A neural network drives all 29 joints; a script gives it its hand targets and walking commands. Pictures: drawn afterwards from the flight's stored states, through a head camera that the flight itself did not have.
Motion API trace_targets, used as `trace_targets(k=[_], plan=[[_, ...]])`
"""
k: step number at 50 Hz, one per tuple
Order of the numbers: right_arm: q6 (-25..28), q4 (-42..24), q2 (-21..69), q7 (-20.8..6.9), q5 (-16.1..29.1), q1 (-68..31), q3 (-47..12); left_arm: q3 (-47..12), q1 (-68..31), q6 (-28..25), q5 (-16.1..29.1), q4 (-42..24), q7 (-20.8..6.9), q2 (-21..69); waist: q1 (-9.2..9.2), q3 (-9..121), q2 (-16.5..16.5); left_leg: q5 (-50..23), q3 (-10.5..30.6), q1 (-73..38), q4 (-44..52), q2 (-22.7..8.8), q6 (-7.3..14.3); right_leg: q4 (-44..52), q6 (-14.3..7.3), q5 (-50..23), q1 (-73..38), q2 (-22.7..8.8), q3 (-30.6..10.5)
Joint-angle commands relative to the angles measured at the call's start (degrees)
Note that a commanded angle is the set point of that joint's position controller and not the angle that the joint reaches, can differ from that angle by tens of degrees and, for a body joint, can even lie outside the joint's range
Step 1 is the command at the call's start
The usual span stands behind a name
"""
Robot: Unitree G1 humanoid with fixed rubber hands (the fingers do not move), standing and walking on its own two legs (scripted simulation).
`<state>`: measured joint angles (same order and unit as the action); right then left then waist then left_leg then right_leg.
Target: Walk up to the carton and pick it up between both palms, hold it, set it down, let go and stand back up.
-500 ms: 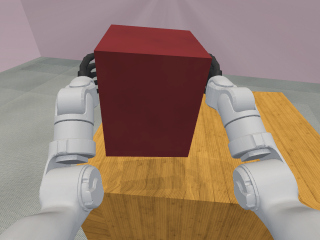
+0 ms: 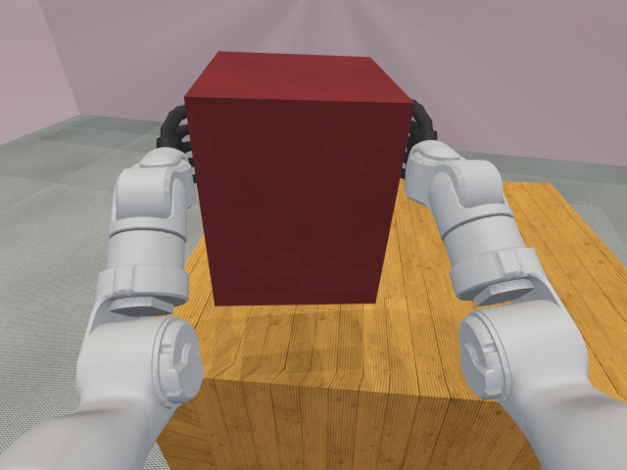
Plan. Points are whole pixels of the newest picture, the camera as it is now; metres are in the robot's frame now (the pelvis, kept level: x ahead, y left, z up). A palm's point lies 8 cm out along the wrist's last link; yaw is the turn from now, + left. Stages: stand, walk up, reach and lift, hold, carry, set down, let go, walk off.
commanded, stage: hold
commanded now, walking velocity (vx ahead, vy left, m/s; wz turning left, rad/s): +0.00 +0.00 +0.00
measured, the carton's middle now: (296, 176) +0.39 +0.02 +0.26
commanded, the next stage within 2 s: none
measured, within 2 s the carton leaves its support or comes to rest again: neither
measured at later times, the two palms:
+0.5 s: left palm (179, 178) +0.38 +0.16 +0.27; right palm (417, 165) +0.38 -0.13 +0.28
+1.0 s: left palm (178, 182) +0.38 +0.16 +0.26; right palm (414, 172) +0.38 -0.13 +0.27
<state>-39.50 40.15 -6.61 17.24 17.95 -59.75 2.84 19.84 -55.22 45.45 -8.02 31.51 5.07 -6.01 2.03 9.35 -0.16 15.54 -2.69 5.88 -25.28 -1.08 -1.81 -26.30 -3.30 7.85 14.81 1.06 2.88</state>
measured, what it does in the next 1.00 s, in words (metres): stands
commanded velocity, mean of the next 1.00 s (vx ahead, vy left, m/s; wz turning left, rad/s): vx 0.00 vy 0.00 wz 0.00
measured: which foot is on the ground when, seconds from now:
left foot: down 0.00-1.00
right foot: down 0.00-1.00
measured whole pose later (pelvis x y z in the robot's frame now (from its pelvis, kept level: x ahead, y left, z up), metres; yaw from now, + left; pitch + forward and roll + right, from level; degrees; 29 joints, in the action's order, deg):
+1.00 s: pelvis +0.00 +0.00 +0.00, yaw +0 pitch -4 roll +1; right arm -39.7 45.4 -6.2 16.9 18.0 -60.2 2.9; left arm 20.2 -54.7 45.0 -7.3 36.3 5.5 -6.1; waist 2.1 9.3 -0.1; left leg 15.5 -2.7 6.1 -25.3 -1.1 -1.8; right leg -26.3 -3.3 7.9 15.0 1.1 2.9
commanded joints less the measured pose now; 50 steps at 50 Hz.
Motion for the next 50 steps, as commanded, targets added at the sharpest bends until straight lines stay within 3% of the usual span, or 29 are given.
trace_targets(k=[1,2,3,4,5,6,8,13,15,19,21,23,24,26,29,31,32,33,35,36,37,38,39,40,43,44,45,47,50], plan=[[3.55,-12.04,44.74,-8.64,6.86,-54.95,-10.90,-14.22,-55.04,-4.36,8.03,-8.00,-8.20,34.24,1.09,17.27,-0.07,-0.68,5.03,18.89,7.86,4.16,1.13,10.15,5.57,-0.47,-25.17,-1.42,-7.60],[3.84,-10.18,44.78,-8.97,7.85,-53.85,-10.56,-14.45,-55.73,-4.86,8.51,-7.25,-8.21,35.73,1.22,19.11,1.22,-1.62,5.10,17.84,7.57,4.02,0.53,9.98,5.38,-1.41,-25.78,-1.27,-7.87],[4.92,-14.98,46.11,-8.99,9.53,-58.71,-12.64,-15.96,-58.40,-5.72,10.39,-10.18,-7.56,35.76,-0.06,24.66,0.72,-3.33,5.17,17.88,6.54,4.21,0.68,9.58,5.50,-2.16,-27.09,-0.92,-8.11],[4.73,-16.34,45.82,-8.80,9.60,-59.15,-13.60,-15.77,-58.20,-5.56,10.46,-10.69,-6.96,35.41,0.74,23.03,-0.20,-4.61,5.40,17.63,6.39,4.16,0.85,9.20,5.80,-6.88,-27.55,-0.86,-7.64],[5.18,-20.62,48.05,-8.65,11.74,-59.10,-15.53,-21.27,-62.92,-6.49,14.00,-19.17,-6.36,38.05,1.96,31.04,2.22,-9.44,5.62,15.94,4.68,4.57,-0.26,6.82,5.85,-15.11,-31.15,-0.04,-7.69],[5.41,-24.04,48.74,-8.23,13.50,-60.51,-17.14,-23.94,-62.99,-6.71,15.43,-21.08,-5.92,39.37,2.47,35.28,3.31,-13.15,5.96,15.15,3.88,5.16,-0.32,5.53,5.95,-20.27,-32.45,0.86,-6.64],[6.78,-30.42,48.13,-8.37,13.47,-67.48,-17.23,-26.32,-63.10,-7.46,17.91,-19.29,-4.97,42.82,2.58,39.22,3.22,-13.93,6.58,15.25,2.89,4.14,-0.64,5.50,5.51,-19.26,-31.93,0.91,-8.04],[5.05,-21.14,46.26,-8.23,9.45,-58.35,-15.39,-21.88,-56.33,-5.56,12.40,-11.63,-5.08,39.88,2.16,28.40,1.44,-8.01,5.56,14.92,3.85,4.59,0.11,8.32,5.72,-13.40,-28.12,-0.27,-7.97],[4.22,-16.89,44.57,-8.17,8.88,-56.32,-14.15,-17.99,-52.78,-4.24,8.04,-7.32,-5.92,37.62,1.35,21.53,0.02,-2.83,6.15,16.97,5.55,4.13,0.58,9.41,5.76,-7.35,-27.81,-1.02,-8.33],[3.70,-6.44,41.23,-8.68,5.78,-52.37,-8.90,-11.97,-50.62,-3.87,4.41,1.54,-7.96,34.75,2.14,11.22,-0.24,3.39,5.86,18.84,7.98,3.78,0.80,11.23,5.16,2.82,-23.15,-1.54,-7.69],[3.78,-8.74,42.70,-8.70,7.55,-51.33,-11.11,-11.58,-50.97,-4.26,5.56,-5.43,-7.77,33.47,0.44,17.99,-0.56,-1.88,5.12,17.24,7.03,3.98,0.76,10.53,5.89,-1.90,-27.20,-1.81,-8.29],[5.02,-13.93,45.21,-8.70,9.40,-54.31,-12.46,-17.83,-59.76,-5.94,10.20,-14.87,-7.31,35.94,2.47,24.95,2.23,-4.77,6.05,16.92,6.01,4.20,0.13,8.30,5.72,-7.91,-29.08,-0.89,-8.00],[4.85,-13.90,44.31,-8.60,9.90,-58.08,-12.08,-16.86,-59.58,-5.53,10.51,-9.87,-7.15,36.56,2.51,21.65,0.97,-3.13,6.31,18.09,6.83,4.14,0.15,8.23,5.25,-7.27,-27.82,0.03,-6.93],[5.65,-20.27,47.12,-8.42,12.50,-60.83,-15.35,-20.02,-61.74,-6.58,12.75,-15.51,-5.92,37.18,1.10,29.48,1.22,-9.01,6.23,16.34,4.55,4.55,0.08,6.87,5.90,-14.25,-29.91,0.45,-7.21],[6.28,-28.25,49.06,-8.14,13.43,-63.30,-18.37,-24.99,-61.78,-7.52,15.58,-20.05,-4.81,40.94,1.67,37.02,2.29,-13.71,5.89,14.95,2.43,5.12,-0.33,6.26,6.35,-19.71,-31.61,0.23,-8.21],[5.49,-25.48,47.34,-8.10,11.99,-61.85,-17.48,-23.25,-59.84,-7.49,14.53,-15.83,-4.61,39.97,1.48,34.03,1.58,-8.81,5.61,16.78,2.92,4.98,-0.10,7.44,6.35,-14.70,-30.67,-0.88,-9.53],[5.47,-26.07,47.14,-7.89,12.19,-60.90,-17.51,-23.72,-57.46,-6.94,14.56,-16.33,-4.34,41.04,1.64,34.54,1.99,-11.45,6.15,16.16,3.13,4.60,-0.25,7.06,6.06,-16.74,-31.11,-0.45,-8.75],[5.01,-24.45,46.32,-7.67,11.27,-61.44,-16.98,-21.61,-55.97,-5.77,12.52,-11.21,-4.98,39.34,1.25,29.29,-0.25,-8.94,6.16,16.37,3.54,4.57,0.45,7.44,6.23,-15.58,-29.55,-0.18,-8.48],[5.79,-25.72,43.51,-7.92,9.98,-63.06,-15.09,-22.05,-54.61,-5.45,12.17,-9.54,-5.26,40.77,1.89,29.90,2.10,-6.90,5.70,17.15,4.38,4.39,-0.06,7.75,5.94,-12.12,-29.12,-0.40,-7.93],[4.77,-20.21,43.29,-7.73,8.35,-58.19,-14.82,-20.53,-51.87,-4.82,10.66,-6.49,-6.02,39.08,2.80,23.94,1.28,-4.24,5.70,16.86,5.22,4.44,0.32,8.71,6.05,-10.04,-27.89,-0.87,-7.94],[4.81,-18.32,43.73,-7.76,9.38,-56.77,-14.93,-18.92,-51.89,-4.67,9.25,-8.75,-6.12,38.32,1.85,24.72,1.16,-5.44,5.63,15.41,5.24,4.25,0.29,8.67,5.87,-10.10,-28.30,-0.61,-7.32],[4.45,-15.45,43.54,-7.74,8.38,-53.88,-13.34,-19.03,-53.37,-4.65,9.62,-7.99,-6.67,37.93,3.34,21.44,1.45,-2.78,6.26,15.33,5.99,3.96,0.37,9.06,5.43,-7.58,-26.85,-0.63,-7.64],[4.21,-15.27,43.06,-8.10,7.85,-56.90,-12.23,-17.18,-53.99,-4.56,9.40,-5.40,-6.67,36.88,2.14,18.85,-0.32,-0.29,6.18,17.15,6.86,3.76,0.95,10.12,5.69,-2.88,-24.40,-1.26,-8.25],[4.00,-11.79,42.01,-8.44,6.95,-54.17,-11.34,-16.21,-51.44,-4.27,7.71,-2.35,-7.00,36.14,2.72,16.23,0.24,1.45,5.80,18.11,7.72,3.91,0.82,10.46,5.04,-1.53,-24.45,-0.88,-7.59],[4.17,-11.08,43.25,-8.66,7.75,-53.82,-11.11,-14.16,-54.02,-4.64,6.72,-6.36,-7.35,34.52,1.50,17.61,0.64,-0.17,5.41,18.64,7.39,4.19,1.02,10.52,5.51,-1.42,-25.92,-1.62,-8.17],[4.43,-12.40,44.59,-8.33,7.27,-56.07,-12.04,-13.99,-53.71,-4.64,7.27,-4.58,-7.61,34.24,1.18,20.45,-2.09,-0.81,5.35,18.96,6.95,4.38,1.41,9.73,5.77,-4.01,-27.88,-1.38,-8.28],[4.50,-13.53,45.62,-8.59,9.19,-53.14,-13.03,-15.91,-56.79,-5.66,8.44,-12.07,-7.21,35.10,1.15,24.15,1.60,-3.71,5.11,18.00,6.19,4.60,0.22,8.83,5.81,-7.17,-29.47,-1.54,-8.66],[4.46,-16.84,46.67,-8.27,10.96,-56.33,-15.08,-17.81,-58.36,-6.07,10.31,-14.67,-6.43,35.88,0.94,26.66,0.44,-6.81,5.92,17.15,5.67,4.37,0.46,7.51,5.92,-12.29,-30.13,-0.58,-7.94],[4.81,-19.41,46.37,-8.32,13.12,-56.12,-16.31,-23.52,-61.56,-6.46,13.52,-18.77,-5.70,39.96,3.13,30.87,4.52,-10.28,6.84,15.60,4.37,4.29,-0.79,5.95,5.31,-16.52,-30.65,1.01,-7.37]])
